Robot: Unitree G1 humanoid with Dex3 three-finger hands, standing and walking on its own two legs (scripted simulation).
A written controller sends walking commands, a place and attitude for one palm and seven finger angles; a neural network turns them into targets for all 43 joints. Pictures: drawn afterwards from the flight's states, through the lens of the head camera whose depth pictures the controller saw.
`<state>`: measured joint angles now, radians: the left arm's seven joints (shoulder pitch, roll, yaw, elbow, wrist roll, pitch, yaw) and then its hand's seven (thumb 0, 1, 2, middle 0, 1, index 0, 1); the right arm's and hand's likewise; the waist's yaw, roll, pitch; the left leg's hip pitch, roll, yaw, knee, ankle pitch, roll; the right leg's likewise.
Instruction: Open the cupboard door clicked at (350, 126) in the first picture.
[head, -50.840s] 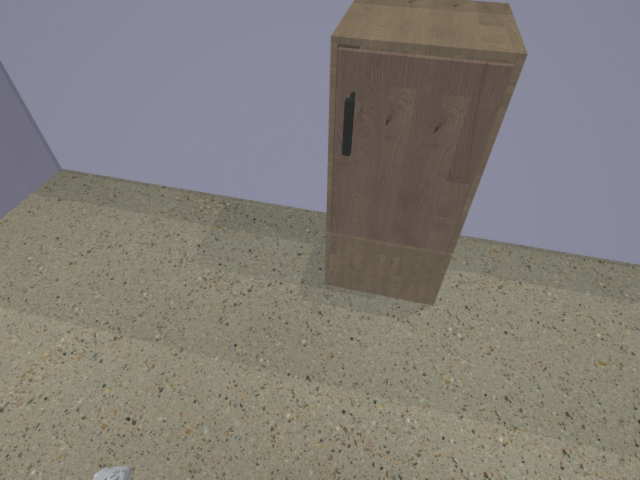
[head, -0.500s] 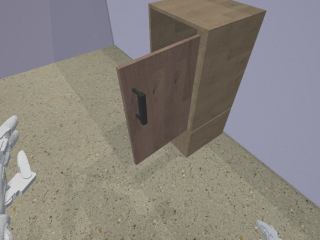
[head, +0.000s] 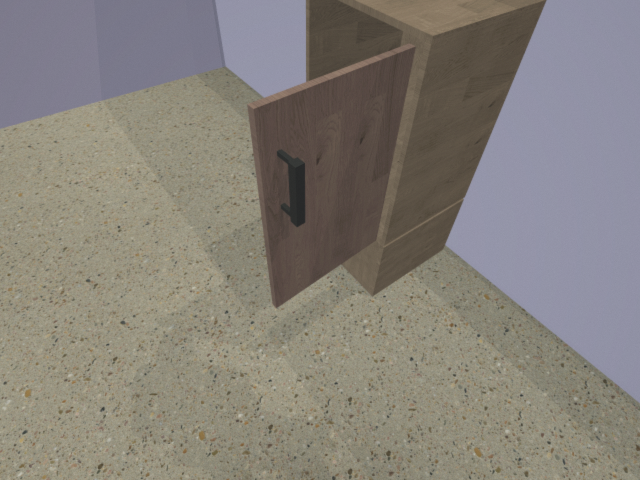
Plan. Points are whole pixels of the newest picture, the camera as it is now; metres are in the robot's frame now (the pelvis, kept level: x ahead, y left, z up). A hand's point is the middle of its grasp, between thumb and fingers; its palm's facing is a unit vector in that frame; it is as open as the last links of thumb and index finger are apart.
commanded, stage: let the arm hang, fingers relaxed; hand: left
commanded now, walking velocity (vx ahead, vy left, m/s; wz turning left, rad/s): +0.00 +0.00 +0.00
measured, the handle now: (290, 188) +0.61 +0.08 -0.01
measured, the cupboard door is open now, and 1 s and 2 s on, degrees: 94 94 94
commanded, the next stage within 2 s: look to check the result in 0.80 s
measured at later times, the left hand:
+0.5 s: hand out of the picture -0.01 +0.19 -0.16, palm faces +0.04 -0.97 -0.22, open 7.3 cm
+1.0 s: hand out of the picture +0.01 +0.16 -0.16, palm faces +0.03 -0.98 -0.18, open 7.3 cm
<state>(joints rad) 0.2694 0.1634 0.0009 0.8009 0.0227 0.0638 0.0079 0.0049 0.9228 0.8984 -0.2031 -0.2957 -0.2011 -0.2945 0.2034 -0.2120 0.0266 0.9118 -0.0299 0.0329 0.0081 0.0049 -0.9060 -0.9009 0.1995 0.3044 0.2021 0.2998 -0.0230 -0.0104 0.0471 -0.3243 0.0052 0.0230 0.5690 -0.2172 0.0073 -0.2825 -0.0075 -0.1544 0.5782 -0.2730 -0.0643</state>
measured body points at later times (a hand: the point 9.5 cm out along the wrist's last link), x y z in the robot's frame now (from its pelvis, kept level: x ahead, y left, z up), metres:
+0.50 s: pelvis +0.00 +0.01 +0.01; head +0.00 -0.01 +0.46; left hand -0.01 +0.24 -0.14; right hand -0.02 -0.19 -0.16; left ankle +0.06 +0.12 -0.73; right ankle +0.03 -0.08 -0.73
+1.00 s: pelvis +0.02 +0.00 +0.01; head +0.03 -0.01 +0.46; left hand +0.01 +0.21 -0.15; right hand -0.01 -0.20 -0.16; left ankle +0.06 +0.12 -0.73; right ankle +0.03 -0.08 -0.73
